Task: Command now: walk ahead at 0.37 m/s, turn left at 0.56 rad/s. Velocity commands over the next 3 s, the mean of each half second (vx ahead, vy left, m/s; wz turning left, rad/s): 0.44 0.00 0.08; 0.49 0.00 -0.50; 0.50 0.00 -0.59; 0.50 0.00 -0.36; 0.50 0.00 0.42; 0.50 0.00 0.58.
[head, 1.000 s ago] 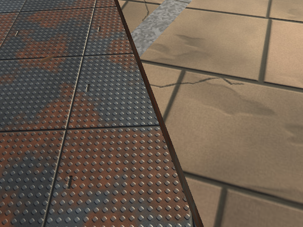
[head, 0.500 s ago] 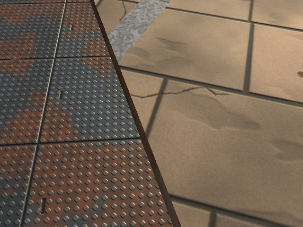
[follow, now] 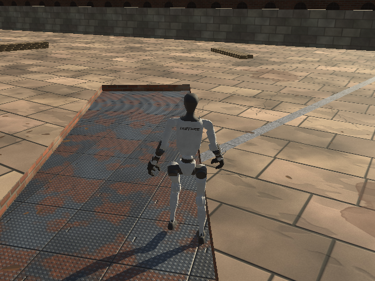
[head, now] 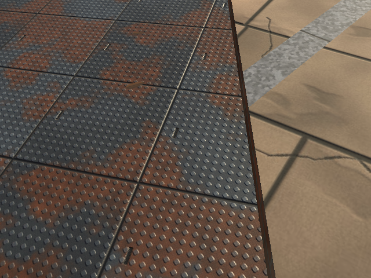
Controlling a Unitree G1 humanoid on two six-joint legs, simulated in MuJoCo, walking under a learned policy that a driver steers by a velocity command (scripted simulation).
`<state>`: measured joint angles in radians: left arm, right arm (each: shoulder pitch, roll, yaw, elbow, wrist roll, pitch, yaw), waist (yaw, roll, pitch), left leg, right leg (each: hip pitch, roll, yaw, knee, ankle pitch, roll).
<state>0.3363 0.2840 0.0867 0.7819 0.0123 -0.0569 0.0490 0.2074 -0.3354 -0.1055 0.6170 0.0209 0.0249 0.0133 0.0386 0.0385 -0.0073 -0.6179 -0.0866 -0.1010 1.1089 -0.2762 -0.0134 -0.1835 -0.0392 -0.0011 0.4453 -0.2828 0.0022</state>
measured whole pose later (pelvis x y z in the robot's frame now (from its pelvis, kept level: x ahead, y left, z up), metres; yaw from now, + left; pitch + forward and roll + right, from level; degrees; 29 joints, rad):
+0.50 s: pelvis +0.21 +0.13 +0.00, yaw +1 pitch +1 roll +1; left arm 0.30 0.31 0.08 0.79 -0.03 -0.05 0.01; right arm 0.32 -0.24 -0.06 0.74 -0.01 -0.09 0.02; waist -0.01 -0.05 0.02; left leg -0.15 -0.01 0.12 0.37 -0.23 0.03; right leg -0.62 -0.10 0.07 1.18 -0.20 -0.01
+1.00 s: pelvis +0.49 +0.09 +0.00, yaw -17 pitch +1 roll +0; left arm 0.29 0.29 0.07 0.69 -0.01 -0.04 -0.02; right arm 0.17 -0.29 -0.05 0.71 -0.01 -0.11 0.00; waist 0.02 0.02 0.08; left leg -0.53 0.08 -0.08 1.15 -0.32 -0.03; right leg -0.28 0.12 0.03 0.43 -0.15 -0.11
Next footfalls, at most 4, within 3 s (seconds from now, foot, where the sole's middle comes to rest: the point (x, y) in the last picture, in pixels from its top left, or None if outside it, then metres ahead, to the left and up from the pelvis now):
0.28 left None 0.23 0.23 -0.78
0.82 right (211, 270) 0.55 0.01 -0.78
1.28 left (181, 199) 0.85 0.14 -0.78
1.92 right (289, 151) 0.97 -0.30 -0.63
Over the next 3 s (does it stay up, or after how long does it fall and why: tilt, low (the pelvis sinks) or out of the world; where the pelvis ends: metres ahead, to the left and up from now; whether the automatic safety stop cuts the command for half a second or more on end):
stays up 1.35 -0.59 0.14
